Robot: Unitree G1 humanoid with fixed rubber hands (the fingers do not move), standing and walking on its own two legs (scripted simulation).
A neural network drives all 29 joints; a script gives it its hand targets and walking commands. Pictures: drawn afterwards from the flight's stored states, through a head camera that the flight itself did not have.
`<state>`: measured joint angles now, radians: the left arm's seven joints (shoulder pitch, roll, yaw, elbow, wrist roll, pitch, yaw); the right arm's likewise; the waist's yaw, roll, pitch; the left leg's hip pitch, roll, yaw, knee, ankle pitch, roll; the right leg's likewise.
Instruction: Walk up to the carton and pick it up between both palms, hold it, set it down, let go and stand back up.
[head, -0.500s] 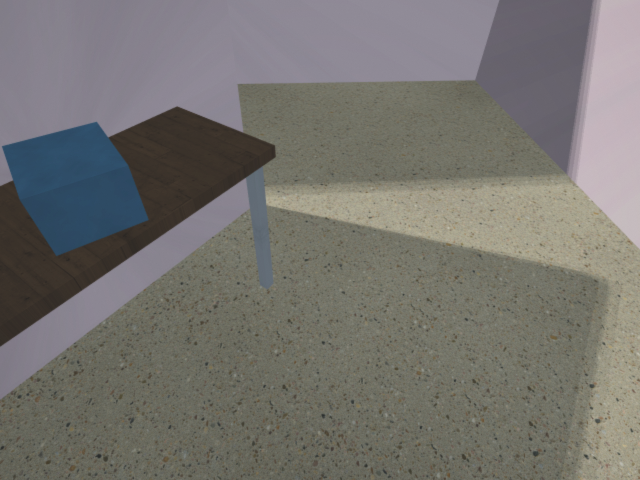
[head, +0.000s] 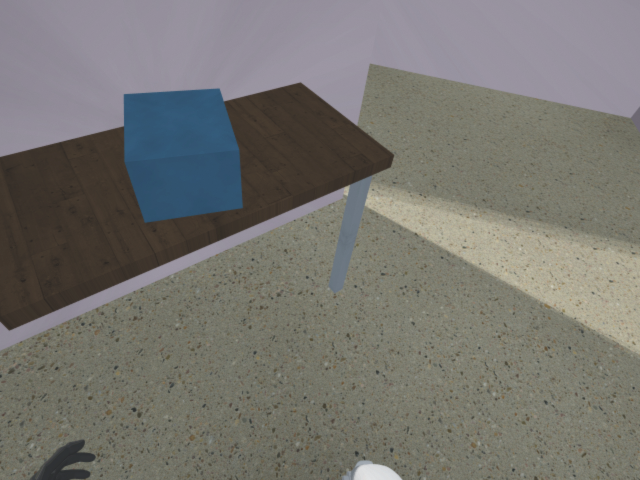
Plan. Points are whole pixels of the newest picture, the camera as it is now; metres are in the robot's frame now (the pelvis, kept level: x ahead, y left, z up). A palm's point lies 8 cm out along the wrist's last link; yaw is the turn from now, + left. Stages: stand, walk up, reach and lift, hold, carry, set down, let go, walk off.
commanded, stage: walk up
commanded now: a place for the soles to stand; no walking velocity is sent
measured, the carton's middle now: (184, 152) +0.76 +0.24 -0.05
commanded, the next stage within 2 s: none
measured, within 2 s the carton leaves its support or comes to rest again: neither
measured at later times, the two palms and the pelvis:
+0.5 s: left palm out of the picture +0.12 +0.19 -0.08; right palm (604, 441) +0.20 -0.45 -0.11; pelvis +0.14 -0.13 +0.01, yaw +8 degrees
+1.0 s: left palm (117, 430) +0.24 +0.25 -0.12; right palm (520, 354) +0.33 -0.37 -0.10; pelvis +0.23 -0.07 -0.01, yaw +17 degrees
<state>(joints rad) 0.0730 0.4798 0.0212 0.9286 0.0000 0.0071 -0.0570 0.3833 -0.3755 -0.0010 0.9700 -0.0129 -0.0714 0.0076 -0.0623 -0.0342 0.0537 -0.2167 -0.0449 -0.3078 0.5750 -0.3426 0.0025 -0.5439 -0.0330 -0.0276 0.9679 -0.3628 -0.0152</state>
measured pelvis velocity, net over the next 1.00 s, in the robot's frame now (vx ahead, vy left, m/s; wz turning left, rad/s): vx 0.23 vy -0.07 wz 0.30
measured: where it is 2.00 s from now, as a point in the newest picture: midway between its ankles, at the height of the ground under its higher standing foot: outside the picture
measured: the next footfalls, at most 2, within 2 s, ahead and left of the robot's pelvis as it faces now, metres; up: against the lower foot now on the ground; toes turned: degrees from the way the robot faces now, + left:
right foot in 0.14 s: +0.18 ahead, -0.18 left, +0.00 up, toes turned +3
left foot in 0.82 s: +0.33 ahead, +0.03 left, +0.00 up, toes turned +10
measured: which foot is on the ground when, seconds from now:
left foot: down 0.00-0.14, up 0.16-0.80, down 0.82-1.00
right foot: up 0.00-0.12, down 0.14-0.82, up 0.84-1.00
